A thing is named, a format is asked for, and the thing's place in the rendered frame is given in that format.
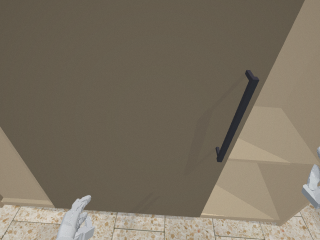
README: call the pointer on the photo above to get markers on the robot right hand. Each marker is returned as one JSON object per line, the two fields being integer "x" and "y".
{"x": 310, "y": 190}

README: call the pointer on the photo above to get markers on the wardrobe door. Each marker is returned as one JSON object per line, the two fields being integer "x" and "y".
{"x": 127, "y": 100}
{"x": 16, "y": 180}

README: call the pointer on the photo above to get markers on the handle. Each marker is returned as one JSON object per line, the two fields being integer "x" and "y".
{"x": 250, "y": 88}

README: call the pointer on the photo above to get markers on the robot left hand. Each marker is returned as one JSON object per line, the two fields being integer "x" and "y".
{"x": 70, "y": 225}

